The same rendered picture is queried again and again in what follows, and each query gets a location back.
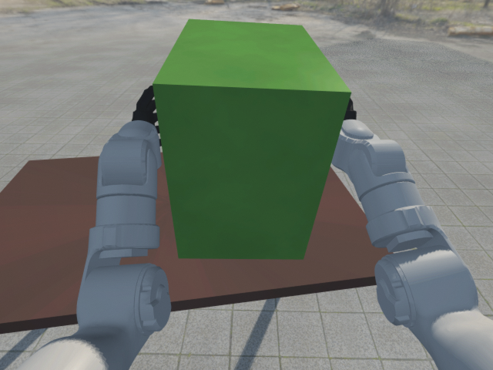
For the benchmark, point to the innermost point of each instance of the robot right upper arm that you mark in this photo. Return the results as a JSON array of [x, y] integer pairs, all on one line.
[[429, 291]]

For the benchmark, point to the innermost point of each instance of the carton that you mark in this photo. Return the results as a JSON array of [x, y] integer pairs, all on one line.
[[249, 117]]

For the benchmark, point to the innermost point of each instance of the robot left upper arm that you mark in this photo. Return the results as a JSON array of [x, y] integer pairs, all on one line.
[[120, 306]]

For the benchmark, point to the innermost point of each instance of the table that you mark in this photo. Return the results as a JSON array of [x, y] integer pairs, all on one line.
[[46, 212]]

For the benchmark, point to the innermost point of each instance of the robot left forearm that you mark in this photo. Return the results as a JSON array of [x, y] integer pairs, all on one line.
[[126, 198]]

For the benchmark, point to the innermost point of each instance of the robot right hand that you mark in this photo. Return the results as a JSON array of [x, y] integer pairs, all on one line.
[[350, 113]]

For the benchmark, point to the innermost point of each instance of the robot left hand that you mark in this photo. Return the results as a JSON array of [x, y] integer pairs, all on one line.
[[145, 107]]

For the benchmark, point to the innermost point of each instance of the robot right forearm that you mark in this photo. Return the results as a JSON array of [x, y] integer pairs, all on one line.
[[396, 214]]

